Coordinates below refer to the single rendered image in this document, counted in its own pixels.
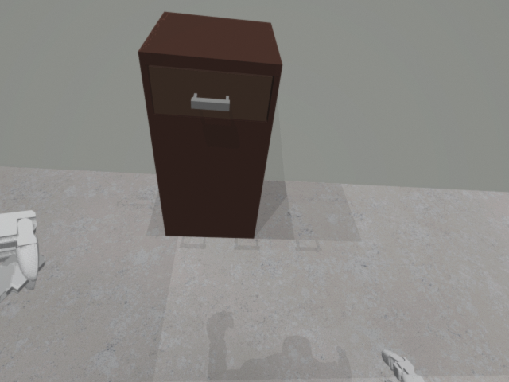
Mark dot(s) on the drawer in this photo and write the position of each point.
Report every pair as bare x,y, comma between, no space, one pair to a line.
173,88

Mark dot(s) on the cabinet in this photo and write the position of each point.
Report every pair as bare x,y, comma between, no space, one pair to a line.
210,171

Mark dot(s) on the handle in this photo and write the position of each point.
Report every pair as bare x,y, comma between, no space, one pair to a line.
210,104

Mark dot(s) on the right robot hand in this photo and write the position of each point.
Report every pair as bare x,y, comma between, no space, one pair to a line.
403,369

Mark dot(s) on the left robot hand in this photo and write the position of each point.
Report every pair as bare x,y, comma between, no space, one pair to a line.
19,252

